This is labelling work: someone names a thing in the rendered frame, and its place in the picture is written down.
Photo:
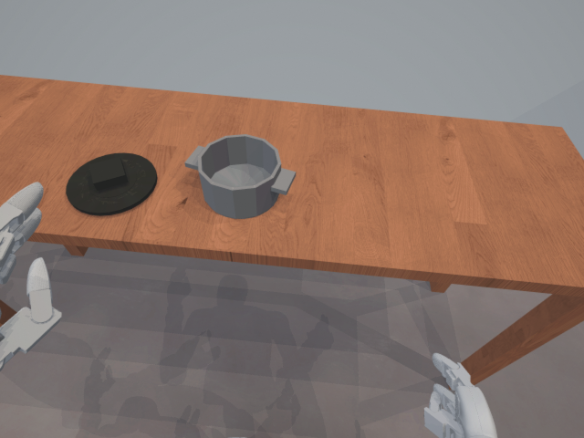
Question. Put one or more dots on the robot left hand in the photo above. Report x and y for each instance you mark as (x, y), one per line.
(19, 219)

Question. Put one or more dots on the pot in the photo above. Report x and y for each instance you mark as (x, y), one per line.
(241, 175)

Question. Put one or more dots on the table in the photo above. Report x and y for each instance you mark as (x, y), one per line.
(448, 200)

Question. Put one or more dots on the knob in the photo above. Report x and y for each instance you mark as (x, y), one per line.
(108, 173)

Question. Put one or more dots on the lid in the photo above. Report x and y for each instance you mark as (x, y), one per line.
(142, 179)

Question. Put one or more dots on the robot right hand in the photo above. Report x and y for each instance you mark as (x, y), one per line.
(464, 414)

